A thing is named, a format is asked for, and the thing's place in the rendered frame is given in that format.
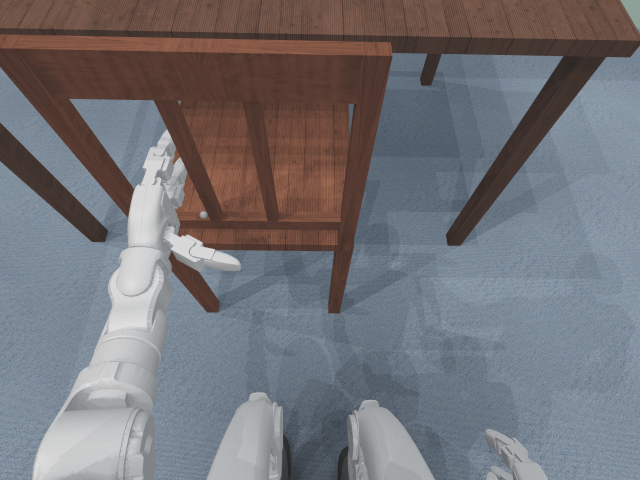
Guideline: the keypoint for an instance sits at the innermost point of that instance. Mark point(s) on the left robot hand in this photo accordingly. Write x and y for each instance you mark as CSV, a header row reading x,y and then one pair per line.
x,y
153,207

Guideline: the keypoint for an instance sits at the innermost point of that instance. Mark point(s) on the robot left upper arm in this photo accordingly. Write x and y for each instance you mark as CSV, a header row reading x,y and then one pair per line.
x,y
100,444

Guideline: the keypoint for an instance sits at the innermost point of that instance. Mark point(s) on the chair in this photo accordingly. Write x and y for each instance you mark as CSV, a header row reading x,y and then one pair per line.
x,y
262,129

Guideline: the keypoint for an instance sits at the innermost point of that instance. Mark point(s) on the table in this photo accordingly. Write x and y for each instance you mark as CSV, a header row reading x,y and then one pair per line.
x,y
584,32

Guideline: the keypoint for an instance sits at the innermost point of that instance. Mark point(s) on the right robot thigh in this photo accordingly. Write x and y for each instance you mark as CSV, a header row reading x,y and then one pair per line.
x,y
377,438

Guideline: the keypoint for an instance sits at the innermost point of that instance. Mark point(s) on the right robot shin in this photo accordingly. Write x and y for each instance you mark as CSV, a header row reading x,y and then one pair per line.
x,y
359,472

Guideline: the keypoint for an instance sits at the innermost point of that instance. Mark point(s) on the right robot hand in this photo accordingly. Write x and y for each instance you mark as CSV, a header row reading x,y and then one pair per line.
x,y
515,457

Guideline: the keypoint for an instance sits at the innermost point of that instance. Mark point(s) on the left robot forearm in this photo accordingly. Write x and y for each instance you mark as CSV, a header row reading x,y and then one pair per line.
x,y
122,371

